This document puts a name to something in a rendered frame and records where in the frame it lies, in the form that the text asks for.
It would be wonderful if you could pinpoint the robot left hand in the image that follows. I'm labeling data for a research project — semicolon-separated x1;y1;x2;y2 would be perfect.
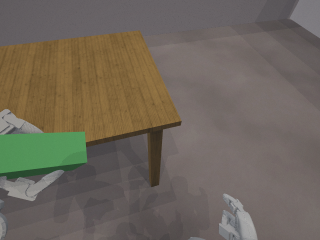
0;109;64;201

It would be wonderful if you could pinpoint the sponge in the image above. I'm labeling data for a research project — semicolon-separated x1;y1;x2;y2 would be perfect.
0;131;87;180

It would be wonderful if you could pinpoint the table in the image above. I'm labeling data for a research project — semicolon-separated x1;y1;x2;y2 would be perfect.
0;30;182;187

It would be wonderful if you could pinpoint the robot right hand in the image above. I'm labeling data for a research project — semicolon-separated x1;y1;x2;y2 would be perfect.
219;193;258;240

